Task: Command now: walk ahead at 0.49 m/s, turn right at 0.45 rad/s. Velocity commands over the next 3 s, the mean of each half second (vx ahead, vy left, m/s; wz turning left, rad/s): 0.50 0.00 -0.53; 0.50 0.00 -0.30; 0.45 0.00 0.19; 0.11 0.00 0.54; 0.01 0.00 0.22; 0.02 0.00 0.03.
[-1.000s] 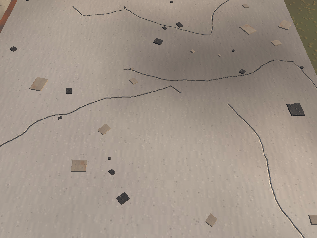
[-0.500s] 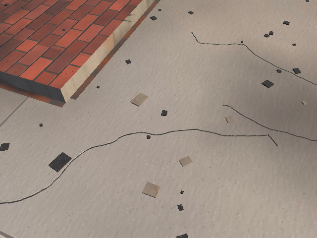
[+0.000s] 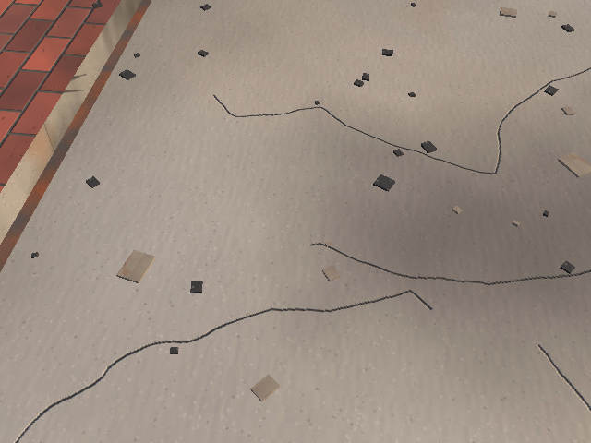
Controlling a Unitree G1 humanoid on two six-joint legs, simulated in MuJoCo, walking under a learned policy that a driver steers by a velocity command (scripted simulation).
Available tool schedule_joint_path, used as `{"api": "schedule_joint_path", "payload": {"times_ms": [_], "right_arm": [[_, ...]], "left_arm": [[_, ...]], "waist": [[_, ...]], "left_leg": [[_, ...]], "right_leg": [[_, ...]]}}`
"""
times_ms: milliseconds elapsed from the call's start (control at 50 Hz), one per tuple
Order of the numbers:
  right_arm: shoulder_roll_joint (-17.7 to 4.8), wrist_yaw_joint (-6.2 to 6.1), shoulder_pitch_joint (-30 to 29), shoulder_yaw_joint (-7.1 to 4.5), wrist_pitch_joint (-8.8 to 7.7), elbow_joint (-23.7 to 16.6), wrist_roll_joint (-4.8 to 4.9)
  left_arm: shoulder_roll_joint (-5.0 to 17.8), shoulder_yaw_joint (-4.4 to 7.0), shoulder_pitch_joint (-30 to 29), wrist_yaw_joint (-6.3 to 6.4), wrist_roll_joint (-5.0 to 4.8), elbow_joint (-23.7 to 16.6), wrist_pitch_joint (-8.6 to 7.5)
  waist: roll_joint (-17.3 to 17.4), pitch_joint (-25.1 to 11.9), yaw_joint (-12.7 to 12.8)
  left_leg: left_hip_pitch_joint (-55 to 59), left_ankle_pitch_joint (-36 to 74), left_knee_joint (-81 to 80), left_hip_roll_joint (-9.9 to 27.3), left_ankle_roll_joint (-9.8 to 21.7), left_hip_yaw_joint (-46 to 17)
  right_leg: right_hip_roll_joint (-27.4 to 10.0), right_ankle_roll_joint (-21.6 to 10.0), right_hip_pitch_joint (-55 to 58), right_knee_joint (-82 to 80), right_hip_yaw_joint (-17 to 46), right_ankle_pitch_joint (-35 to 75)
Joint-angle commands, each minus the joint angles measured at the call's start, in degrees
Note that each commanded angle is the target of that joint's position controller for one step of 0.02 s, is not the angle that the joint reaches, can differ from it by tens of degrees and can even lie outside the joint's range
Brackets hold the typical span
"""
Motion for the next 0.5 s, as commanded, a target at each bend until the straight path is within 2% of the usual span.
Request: {"api": "schedule_joint_path", "payload": {"times_ms": [20, 40, 80, 100, 120, 140, 160, 180, 200, 220, 240, 260, 280, 320, 380, 440, 500], "right_arm": [[-9.52, -0.66, -0.36, -2.14, 0.25, -2.53, 0.79], [-10.0, -0.79, -0.15, -2.26, 0.85, -2.38, 0.95], [-11.78, -1.27, -0.73, -2.63, 1.93, -2.8, 0.95], [-12.68, -1.55, -1.05, -2.81, 2.49, -3.07, 0.91], [-13.18, -1.78, -1.76, -2.81, 2.93, -3.34, 0.97], [-12.72, -2.09, -2.44, -2.38, 2.77, -4.1, 1.01], [-5.21, -1.4, 2.48, -0.1, 1.57, -6.91, -0.83], [-5.41, -0.32, 1.46, 0.79, -1.04, -7.99, -0.01], [-9.39, 0.47, -5.52, -0.42, -2.42, -9.75, 2.29], [-8.95, 0.55, -7.67, -0.02, -3.07, -10.69, 2.57], [-8.44, 0.08, -7.9, -0.09, -3.12, -10.19, 1.34], [-9.17, -0.21, -7.14, -0.63, -2.5, -9.84, 0.42], [-9.17, -0.16, -6.08, -0.84, -1.64, -9.87, 0.06], [-7.79, -0.32, -5.37, -0.59, -0.37, -9.98, -0.63], [-5.99, -0.61, -11.29, 0.22, 0.24, -11.92, -0.9], [-4.88, -0.04, -17.92, 0.89, -0.23, -13.32, -0.37], [-6.49, 0.76, -21.25, 0.48, -0.93, -14.53, 0.59]], "left_arm": [[1.73, -0.28, -7.21, -1.46, -0.07, -6.9, -0.71], [2.16, -0.13, -7.94, -1.89, -0.12, -7.93, -0.7], [3.93, 0.74, -6.55, -2.39, -0.22, -9.19, -0.41], [5.47, 1.58, -2.97, -2.4, -0.31, -8.99, -0.14], [7.98, 2.96, 4.19, -2.08, -0.43, -7.7, 0.07], [11.63, 4.89, 13.51, -1.12, -0.37, -5.71, 0.43], [17.95, 6.28, 16.6, -0.08, -0.25, -5.21, 0.66], [16.66, 5.36, 17.05, -0.26, 0.0, -6.91, -0.06], [12.59, 4.26, 16.1, -0.37, 0.58, -6.63, -0.47], [10.74, 3.73, 12.81, -0.33, 0.27, -6.78, -0.79], [9.25, 3.25, 8.59, -0.25, 0.14, -7.54, -0.86], [7.53, 2.65, 5.68, -0.06, 0.65, -8.65, -0.91], [7.18, 2.5, 4.38, 0.11, 1.06, -9.48, -0.91], [8.05, 2.78, 4.4, 0.57, 0.76, -9.32, -1.2], [9.69, 3.24, 6.55, 1.71, 0.39, -8.46, -1.0], [9.94, 3.32, 8.86, 2.25, -0.04, -7.7, -0.32], [10.2, 3.47, 11.47, 2.32, -0.39, -6.75, 0.14]], "waist": [[3.58, 5.95, -0.46], [3.94, 5.54, -0.22], [6.34, 2.16, 1.72], [7.77, -0.79, 4.02], [8.09, -4.73, 8.12], [5.82, -9.4, 13.12], [-8.4, -15.26, 9.06], [-7.66, -24.66, 8.98], [-2.96, -19.05, 11.17], [0.28, -11.46, 9.01], [4.22, -6.95, 6.04], [3.57, -4.83, 3.92], [2.25, -4.25, 2.48], [1.52, -3.68, 1.65], [0.43, -1.6, 3.31], [-1.71, -1.24, 6.3], [-2.86, -1.28, 7.58]], "left_leg": [[-1.12, 27.54, -2.21, 18.48, 7.14, -2.44], [1.15, 32.07, -0.13, 19.01, 6.63, -1.78], [3.9, 51.01, 7.1, 19.1, 5.27, -0.18], [4.26, 59.72, 13.58, 18.85, 4.66, 0.33], [1.6, 62.74, 23.63, 17.81, 3.68, 0.96], [-8.25, 54.04, 38.27, 15.39, 1.53, 1.62], [-33.34, 7.2, 60.89, 6.59, -2.2, 0.22], [-44.14, -18.4, 71.63, -0.71, -2.45, -14.03], [-49.66, -13.75, 72.1, 2.94, -1.14, -18.27], [-49.92, -8.72, 67.17, 5.44, -0.21, -17.4], [-47.08, -5.68, 61.63, 7.71, -0.42, -16.73], [-42.87, -3.67, 58.04, 9.24, -0.9, -16.68], [-39.82, -2.43, 56.37, 9.75, -1.55, -16.67], [-37.92, -0.44, 52.09, 9.74, -3.55, -15.34], [-38.08, 8.92, 40.39, 8.39, -5.72, -14.18], [-33.85, 19.36, 26.59, 5.27, -5.96, -13.7], [-31.83, 20.03, 20.83, 3.65, -5.43, -14.91]], "right_leg": [[0.3, -1.62, -1.43, -4.79, -2.26, -0.95], [1.03, -2.34, -1.3, -5.64, -3.38, -3.51], [4.62, -4.31, 4.21, -5.75, -7.04, -9.59], [6.85, -5.59, 9.66, -5.23, -8.51, -12.79], [9.15, -7.3, 19.65, -6.69, -8.99, -13.18], [8.74, -9.84, 35.9, -10.15, -4.95, -10.19], [-6.17, -18.48, 58.02, -10.95, 22.34, -13.16], [-14.34, -25.46, 66.07, -21.25, 47.97, -18.65], [-12.38, -21.27, 62.9, -23.72, 40.6, -18.37], [-10.0, -18.81, 53.93, -24.04, 32.16, -14.93], [-7.42, -16.82, 44.82, -24.55, 26.16, -9.93], [-5.56, -16.0, 38.13, -25.85, 22.13, -4.92], [-4.39, -15.96, 33.86, -27.26, 20.64, -2.84], [-3.21, -16.41, 28.83, -28.49, 17.3, 1.97], [-0.4, -14.63, 24.88, -28.71, 12.96, 1.2], [1.83, -11.73, 23.85, -27.17, 11.84, -6.14], [0.01, -10.98, 26.76, -24.41, 16.31, -10.75]]}}
Next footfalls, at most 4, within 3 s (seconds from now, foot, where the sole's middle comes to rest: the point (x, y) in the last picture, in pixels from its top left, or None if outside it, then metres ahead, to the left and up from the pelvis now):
0.14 right None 0.26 -0.12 -0.77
0.62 left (282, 410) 0.56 0.03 -0.77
1.12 right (419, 349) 0.70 -0.31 -0.77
1.60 left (354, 249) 1.01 -0.19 -0.77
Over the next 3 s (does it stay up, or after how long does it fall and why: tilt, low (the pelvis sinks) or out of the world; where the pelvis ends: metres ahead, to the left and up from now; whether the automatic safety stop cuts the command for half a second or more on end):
stays up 0.91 -0.28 -0.01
